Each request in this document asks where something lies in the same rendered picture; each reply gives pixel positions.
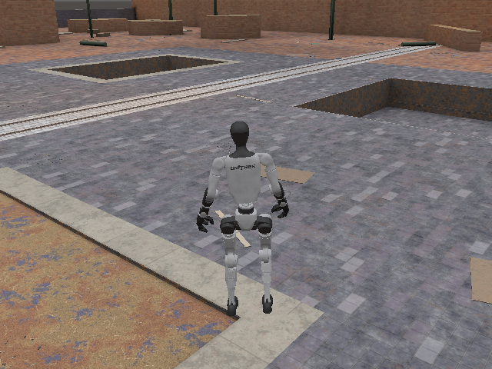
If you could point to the humanoid robot head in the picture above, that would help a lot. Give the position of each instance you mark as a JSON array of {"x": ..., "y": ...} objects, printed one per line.
[{"x": 239, "y": 133}]

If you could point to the robot left forearm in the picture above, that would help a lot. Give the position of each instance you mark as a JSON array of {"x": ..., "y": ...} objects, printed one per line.
[{"x": 205, "y": 205}]

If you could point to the robot right forearm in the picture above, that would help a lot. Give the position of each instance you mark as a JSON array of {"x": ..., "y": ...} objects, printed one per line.
[{"x": 280, "y": 197}]

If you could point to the right robot hand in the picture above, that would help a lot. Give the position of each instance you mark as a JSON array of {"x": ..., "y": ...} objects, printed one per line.
[{"x": 277, "y": 207}]

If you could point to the right robot foot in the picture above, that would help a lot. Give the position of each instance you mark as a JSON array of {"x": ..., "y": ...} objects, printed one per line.
[{"x": 267, "y": 306}]

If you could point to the left robot hand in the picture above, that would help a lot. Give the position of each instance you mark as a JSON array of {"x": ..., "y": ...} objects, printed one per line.
[{"x": 201, "y": 221}]

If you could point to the robot right upper arm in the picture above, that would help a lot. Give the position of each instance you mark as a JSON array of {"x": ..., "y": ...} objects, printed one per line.
[{"x": 266, "y": 160}]

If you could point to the robot left upper arm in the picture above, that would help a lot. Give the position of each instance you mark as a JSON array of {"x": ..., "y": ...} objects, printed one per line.
[{"x": 214, "y": 177}]

